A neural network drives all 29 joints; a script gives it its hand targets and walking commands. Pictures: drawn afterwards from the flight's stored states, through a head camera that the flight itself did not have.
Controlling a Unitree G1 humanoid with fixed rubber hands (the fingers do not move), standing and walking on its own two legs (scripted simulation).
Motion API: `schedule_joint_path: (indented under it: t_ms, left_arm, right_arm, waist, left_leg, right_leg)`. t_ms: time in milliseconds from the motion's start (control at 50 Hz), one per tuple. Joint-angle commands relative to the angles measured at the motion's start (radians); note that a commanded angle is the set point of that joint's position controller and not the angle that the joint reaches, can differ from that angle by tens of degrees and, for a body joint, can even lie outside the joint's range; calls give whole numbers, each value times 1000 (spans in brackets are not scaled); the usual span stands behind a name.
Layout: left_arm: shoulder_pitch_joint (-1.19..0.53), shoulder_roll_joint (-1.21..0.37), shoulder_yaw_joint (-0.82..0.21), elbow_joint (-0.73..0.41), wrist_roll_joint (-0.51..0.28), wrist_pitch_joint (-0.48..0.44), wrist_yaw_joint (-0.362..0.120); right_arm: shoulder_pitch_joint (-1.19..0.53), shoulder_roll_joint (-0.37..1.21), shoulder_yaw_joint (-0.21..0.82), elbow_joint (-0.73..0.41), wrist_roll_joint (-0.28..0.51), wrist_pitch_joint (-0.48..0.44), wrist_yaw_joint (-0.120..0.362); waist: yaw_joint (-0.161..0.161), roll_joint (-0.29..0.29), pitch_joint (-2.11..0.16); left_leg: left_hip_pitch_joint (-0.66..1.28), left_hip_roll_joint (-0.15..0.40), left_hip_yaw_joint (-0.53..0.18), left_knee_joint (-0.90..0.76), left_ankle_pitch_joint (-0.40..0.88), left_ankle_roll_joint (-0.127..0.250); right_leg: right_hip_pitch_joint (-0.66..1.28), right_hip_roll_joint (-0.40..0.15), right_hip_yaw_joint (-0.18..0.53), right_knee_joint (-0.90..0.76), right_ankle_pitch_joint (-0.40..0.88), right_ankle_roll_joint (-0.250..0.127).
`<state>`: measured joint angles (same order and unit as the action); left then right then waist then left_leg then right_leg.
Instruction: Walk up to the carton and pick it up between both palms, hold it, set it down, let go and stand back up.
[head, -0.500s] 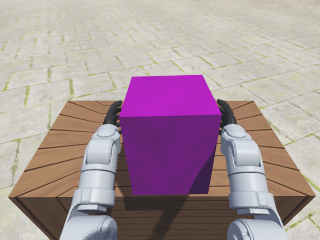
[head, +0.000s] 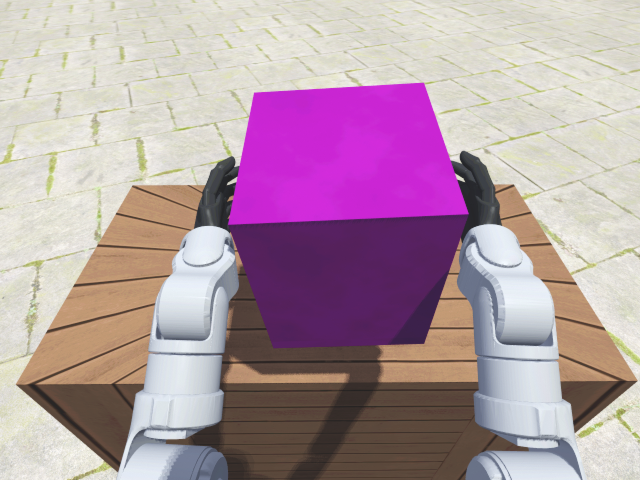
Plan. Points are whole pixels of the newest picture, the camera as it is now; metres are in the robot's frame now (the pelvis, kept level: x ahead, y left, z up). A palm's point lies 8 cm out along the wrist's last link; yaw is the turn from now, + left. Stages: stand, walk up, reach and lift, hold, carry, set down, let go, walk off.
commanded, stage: hold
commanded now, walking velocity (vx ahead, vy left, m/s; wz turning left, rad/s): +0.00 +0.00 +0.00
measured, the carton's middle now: (343, 224) +0.40 +0.00 +0.16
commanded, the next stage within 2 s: none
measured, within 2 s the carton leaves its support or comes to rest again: neither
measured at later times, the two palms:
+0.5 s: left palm (213, 220) +0.36 +0.15 +0.20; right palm (478, 215) +0.36 -0.14 +0.21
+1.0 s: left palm (223, 253) +0.36 +0.15 +0.14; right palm (469, 249) +0.36 -0.14 +0.16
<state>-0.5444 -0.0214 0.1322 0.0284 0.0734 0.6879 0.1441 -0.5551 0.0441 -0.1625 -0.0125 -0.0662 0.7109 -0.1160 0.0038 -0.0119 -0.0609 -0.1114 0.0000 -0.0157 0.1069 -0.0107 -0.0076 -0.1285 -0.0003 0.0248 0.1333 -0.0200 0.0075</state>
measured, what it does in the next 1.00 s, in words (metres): stands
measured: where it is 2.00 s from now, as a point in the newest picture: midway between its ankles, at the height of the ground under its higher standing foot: outside the picture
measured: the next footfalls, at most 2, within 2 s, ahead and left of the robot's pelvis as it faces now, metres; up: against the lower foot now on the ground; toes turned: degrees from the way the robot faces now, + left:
none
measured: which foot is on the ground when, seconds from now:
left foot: down 0.00-1.00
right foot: down 0.00-1.00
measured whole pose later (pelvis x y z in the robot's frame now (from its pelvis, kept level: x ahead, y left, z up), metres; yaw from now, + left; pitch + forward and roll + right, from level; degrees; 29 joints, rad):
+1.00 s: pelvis +0.00 +0.00 +0.00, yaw -1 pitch -1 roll +0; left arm -0.56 -0.05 0.19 0.24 0.15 0.74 0.10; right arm -0.59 0.07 -0.19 0.23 -0.16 0.74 -0.08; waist -0.01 -0.02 -0.06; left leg -0.07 0.00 -0.01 0.12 -0.03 0.00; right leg -0.09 0.00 0.03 0.13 -0.03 0.01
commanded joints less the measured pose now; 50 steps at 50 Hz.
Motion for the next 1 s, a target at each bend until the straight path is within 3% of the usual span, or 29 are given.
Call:
schedule_joint_path:
  t_ms: [0, 40, 80, 120, 180, 220, 240, 280, 320, 360, 400, 420, 440, 480, 520, 540, 580, 600, 620, 660, 700, 720, 740, 780, 800, 840, 900, 940, 980]
  left_arm:
    - [-480, -424, -370, 44, -78, 45, -141]
    - [-400, -372, -230, 212, -12, 69, -175]
    - [-425, -377, -149, 282, 28, 50, -209]
    - [-523, -406, -155, 240, 15, 8, -233]
    - [-815, -492, -310, -92, -94, -79, -231]
    - [-966, -578, -464, -311, -188, -124, -211]
    - [-1013, -591, -537, -408, -220, -138, -192]
    - [-840, -592, -568, -330, -213, -94, -148]
    - [-603, -528, -486, -135, -154, -20, -127]
    - [-439, -456, -366, 29, -79, 42, -138]
    - [-361, -392, -263, 187, -29, 62, -167]
    - [-369, -365, -219, 226, -3, 61, -182]
    - [-407, -375, -207, 196, -4, 49, -197]
    - [-518, -396, -194, 165, -22, 12, -219]
    - [-691, -450, -263, 15, -76, -42, -230]
    - [-752, -509, -325, -80, -110, -64, -230]
    - [-935, -551, -454, -278, -181, -103, -213]
    - [-938, -566, -501, -313, -192, -107, -197]
    - [-917, -572, -530, -341, -203, -104, -175]
    - [-797, -545, -536, -264, -207, -72, -142]
    - [-636, -486, -459, -133, -143, -19, -123]
    - [-541, -470, -408, -28, -109, 15, -126]
    - [-484, -459, -350, 63, -78, 38, -137]
    - [-416, -413, -267, 186, -28, 62, -167]
    - [-430, -429, -236, 205, -17, 59, -184]
    - [-512, -399, -204, 192, -36, 28, -209]
    - [-708, -464, -281, -23, -87, -41, -227]
    - [-834, -521, -393, -189, -145, -77, -215]
    - [-914, -553, -497, -328, -185, -90, -190]
  right_arm:
    - [-456, 402, 397, 89, 77, 42, 109]
    - [-391, 354, 281, 255, -4, 66, 152]
    - [-433, 372, 221, 317, -38, 45, 193]
    - [-519, 388, 213, 284, -27, -1, 214]
    - [-736, 546, 345, 35, 90, -84, 201]
    - [-898, 623, 470, -193, 186, -131, 170]
    - [-897, 646, 527, -238, 226, -138, 154]
    - [-828, 577, 587, -277, 229, -108, 111]
    - [-658, 476, 539, -173, 158, -39, 85]
    - [-466, 426, 428, 16, 73, 29, 93]
    - [-382, 372, 310, 203, 16, 56, 128]
    - [-368, 364, 269, 284, -13, 55, 146]
    - [-379, 381, 252, 268, -31, 42, 166]
    - [-467, 417, 253, 249, -2, 7, 199]
    - [-628, 490, 316, 119, 54, -42, 201]
    - [-704, 531, 365, -6, 88, -71, 191]
    - [-809, 601, 450, -138, 159, -104, 162]
    - [-863, 602, 505, -221, 197, -114, 143]
    - [-851, 609, 535, -247, 211, -108, 128]
    - [-787, 538, 565, -242, 200, -81, 98]
    - [-612, 480, 500, -81, 144, -17, 85]
    - [-527, 459, 446, 24, 122, 11, 90]
    - [-484, 411, 390, 96, 80, 32, 105]
    - [-417, 370, 298, 224, 16, 48, 142]
    - [-427, 363, 259, 231, -13, 42, 160]
    - [-505, 372, 251, 250, -17, 21, 187]
    - [-665, 486, 337, 55, 71, -43, 194]
    - [-750, 568, 424, -67, 141, -75, 176]
    - [-813, 601, 498, -186, 191, -90, 148]
  waist:
    - [15, 20, -281]
    - [6, -23, -94]
    - [-4, -48, -45]
    - [-2, 3, -91]
    - [1, 0, -380]
    - [-6, 45, -705]
    - [-7, 86, -819]
    - [26, 91, -838]
    - [35, 35, -622]
    - [22, -15, -326]
    - [-4, -27, -125]
    - [-2, -26, -77]
    - [-19, -19, -54]
    - [-7, -19, -86]
    - [-8, -35, -240]
    - [-4, 2, -354]
    - [-15, 50, -563]
    - [1, 82, -671]
    - [0, 65, -728]
    - [14, 43, -735]
    - [13, 10, -540]
    - [18, 41, -417]
    - [15, -3, -298]
    - [-7, 22, -155]
    - [-9, 20, -119]
    - [-25, -44, -116]
    - [-3, -25, -298]
    - [-12, 22, -491]
    - [1, 48, -656]
  left_leg:
    - [121, -40, 24, 0, -38, -13]
    - [123, -52, 43, -10, -103, -12]
    - [131, -44, 35, -26, -106, -12]
    - [107, -36, 25, -36, -74, -13]
    - [99, -38, 14, 6, 108, 4]
    - [197, -31, -1, 48, 261, 9]
    - [248, -29, -9, 74, 352, -3]
    - [259, -30, -2, 97, 397, -21]
    - [220, -33, 8, 71, 241, -19]
    - [148, -42, 25, 15, 37, -9]
    - [122, -53, 36, -19, -59, -4]
    - [111, -42, 29, -37, -81, -6]
    - [118, -38, 30, -39, -74, -6]
    - [122, -41, 28, -42, -60, -6]
    - [104, -37, 20, -22, 9, 2]
    - [123, -38, 19, -3, 81, 4]
    - [157, -39, 13, 26, 135, 3]
    - [167, -39, 12, 47, 196, 9]
    - [187, -30, 5, 61, 230, 3]
    - [198, -29, 11, 71, 192, -4]
    - [160, -39, 25, 44, 31, -4]
    - [127, -43, 26, 22, -22, -6]
    - [109, -44, 31, 9, -60, -9]
    - [116, -43, 34, -8, -85, -15]
    - [113, -34, 31, -22, -98, -11]
    - [106, -41, 37, -16, -97, -5]
    - [121, -36, 17, 10, 26, 8]
    - [145, -34, 5, 34, 105, 7]
    - [171, -30, 7, 54, 205, 4]
  right_leg:
    - [105, 57, -46, -21, -73, 31]
    - [41, 58, -51, -64, -182, 33]
    - [26, 51, -53, -97, -201, 35]
    - [56, 55, -53, -94, -117, 29]
    - [167, 44, -9, -1, 137, 28]
    - [232, 43, 10, 62, 321, 40]
    - [261, 40, 15, 97, 403, 40]
    - [300, 37, 11, 103, 427, 44]
    - [245, 39, -13, 63, 262, 51]
    - [146, 44, -30, -6, 35, 45]
    - [77, 50, -42, -53, -103, 36]
    - [75, 51, -48, -76, -122, 30]
    - [53, 54, -48, -82, -122, 35]
    - [62, 54, -46, -76, -86, 33]
    - [123, 41, -24, -39, 25, 33]
    - [150, 40, -17, -12, 107, 41]
    - [169, 38, -7, 47, 206, 48]
    - [201, 35, -1, 67, 260, 42]
    - [203, 43, -10, 89, 283, 49]
    - [203, 40, -15, 83, 201, 48]
    - [164, 44, -25, 46, 43, 48]
    - [127, 47, -32, 15, -39, 33]
    - [72, 54, -47, -8, -105, 32]
    - [31, 56, -51, -52, -149, 21]
    - [18, 57, -52, -61, -154, 22]
    - [11, 52, -45, -65, -151, 35]
    - [99, 40, -6, -19, 26, 37]
    - [152, 45, -5, 36, 159, 40]
    - [188, 43, 6, 74, 264, 43]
